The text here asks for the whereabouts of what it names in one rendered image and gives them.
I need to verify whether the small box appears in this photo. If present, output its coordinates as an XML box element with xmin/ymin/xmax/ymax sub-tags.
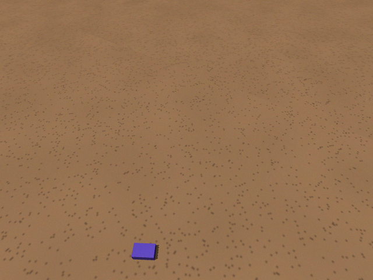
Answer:
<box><xmin>131</xmin><ymin>243</ymin><xmax>157</xmax><ymax>260</ymax></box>

